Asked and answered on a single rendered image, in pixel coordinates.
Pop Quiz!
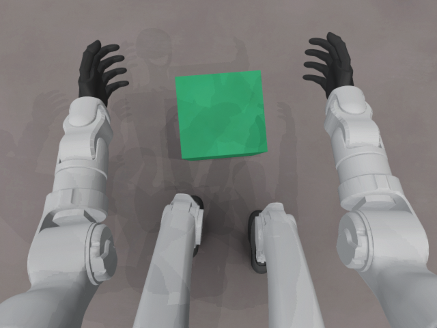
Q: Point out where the robot left thigh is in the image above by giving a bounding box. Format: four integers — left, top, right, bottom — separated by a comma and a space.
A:
132, 201, 203, 328

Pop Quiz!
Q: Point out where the left robot forearm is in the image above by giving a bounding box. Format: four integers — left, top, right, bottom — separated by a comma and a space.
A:
27, 96, 113, 282

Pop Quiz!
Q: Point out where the right robot upper arm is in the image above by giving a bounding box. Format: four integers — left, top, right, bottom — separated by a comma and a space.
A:
337, 209, 437, 328

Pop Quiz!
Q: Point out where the robot right hand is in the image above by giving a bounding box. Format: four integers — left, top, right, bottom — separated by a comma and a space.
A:
303, 32, 354, 100

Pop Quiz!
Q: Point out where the right robot forearm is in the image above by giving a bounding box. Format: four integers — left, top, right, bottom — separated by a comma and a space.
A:
324, 85, 429, 264

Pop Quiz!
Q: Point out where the robot left hand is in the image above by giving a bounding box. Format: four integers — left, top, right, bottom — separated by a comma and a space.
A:
78, 40, 129, 107

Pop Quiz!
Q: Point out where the robot right shin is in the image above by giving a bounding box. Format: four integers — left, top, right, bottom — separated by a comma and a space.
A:
256, 203, 298, 262

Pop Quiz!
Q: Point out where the left robot upper arm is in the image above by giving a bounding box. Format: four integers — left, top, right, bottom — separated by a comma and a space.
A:
0, 222, 117, 328

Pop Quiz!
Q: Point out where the carton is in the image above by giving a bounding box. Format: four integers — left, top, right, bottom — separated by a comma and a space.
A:
175, 70, 268, 161

